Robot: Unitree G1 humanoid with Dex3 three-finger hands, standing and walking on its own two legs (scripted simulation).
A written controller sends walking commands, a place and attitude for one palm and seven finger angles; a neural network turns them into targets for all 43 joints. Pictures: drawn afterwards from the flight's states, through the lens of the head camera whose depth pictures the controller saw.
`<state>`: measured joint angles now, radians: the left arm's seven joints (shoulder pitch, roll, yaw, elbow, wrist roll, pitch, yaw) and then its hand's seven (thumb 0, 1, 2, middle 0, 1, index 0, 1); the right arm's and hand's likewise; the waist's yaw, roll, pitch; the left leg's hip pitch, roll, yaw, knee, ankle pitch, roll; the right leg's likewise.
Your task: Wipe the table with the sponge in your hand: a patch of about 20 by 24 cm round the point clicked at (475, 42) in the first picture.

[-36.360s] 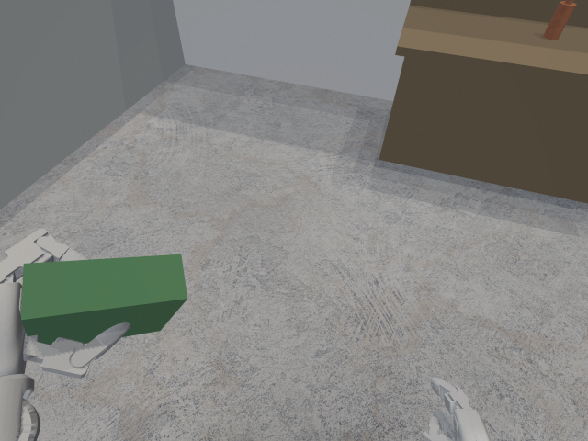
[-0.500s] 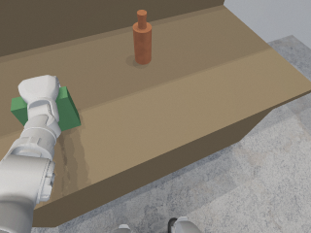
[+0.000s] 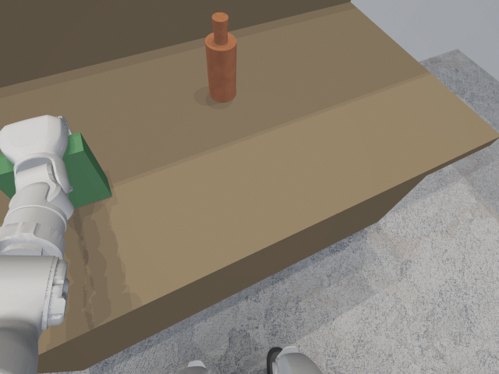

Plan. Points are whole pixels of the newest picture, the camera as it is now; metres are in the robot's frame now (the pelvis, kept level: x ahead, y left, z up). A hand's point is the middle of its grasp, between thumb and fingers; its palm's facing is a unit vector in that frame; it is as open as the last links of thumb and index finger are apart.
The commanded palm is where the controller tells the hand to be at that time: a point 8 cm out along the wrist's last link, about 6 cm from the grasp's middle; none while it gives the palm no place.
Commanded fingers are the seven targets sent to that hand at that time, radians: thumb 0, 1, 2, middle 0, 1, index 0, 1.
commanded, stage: slide back across to the first lane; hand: left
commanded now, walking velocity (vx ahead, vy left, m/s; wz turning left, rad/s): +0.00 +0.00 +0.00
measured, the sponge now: (63, 185) +0.45 +0.32 -0.03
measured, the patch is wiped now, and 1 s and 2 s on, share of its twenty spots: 1.00 1.00 1.00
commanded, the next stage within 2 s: wipe back along the first lane in 0.34 s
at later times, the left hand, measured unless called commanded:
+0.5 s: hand (15, 174) +0.44 +0.37 +0.02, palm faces -0.13 -0.01 -0.99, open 9.3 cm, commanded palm +0.41 +0.35 +0.06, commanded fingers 0.00 0.10 1.30 -1.20 -1.60 -1.20 -1.60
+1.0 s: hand (13, 193) +0.40 +0.36 +0.02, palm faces -0.10 +0.00 -1.00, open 9.3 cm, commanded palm +0.37 +0.34 +0.05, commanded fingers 0.00 0.10 1.30 -1.20 -1.60 -1.20 -1.60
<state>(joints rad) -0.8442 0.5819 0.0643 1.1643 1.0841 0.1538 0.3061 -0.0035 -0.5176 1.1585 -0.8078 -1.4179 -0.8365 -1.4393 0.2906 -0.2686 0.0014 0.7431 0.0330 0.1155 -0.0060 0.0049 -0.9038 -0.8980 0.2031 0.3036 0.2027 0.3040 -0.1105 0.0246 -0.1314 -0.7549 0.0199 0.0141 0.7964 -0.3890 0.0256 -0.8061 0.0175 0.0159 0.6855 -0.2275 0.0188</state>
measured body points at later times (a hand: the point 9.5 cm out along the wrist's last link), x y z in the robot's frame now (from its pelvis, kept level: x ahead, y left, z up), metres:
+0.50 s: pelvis +0.02 +0.01 +0.01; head +0.12 +0.03 +0.45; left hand +0.44 +0.37 +0.07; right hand +0.09 -0.27 -0.12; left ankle -0.02 +0.10 -0.70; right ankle +0.05 -0.14 -0.70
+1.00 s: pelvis +0.02 +0.02 +0.01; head +0.09 +0.03 +0.45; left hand +0.40 +0.36 +0.07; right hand +0.11 -0.25 -0.11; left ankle -0.02 +0.10 -0.70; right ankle +0.05 -0.14 -0.70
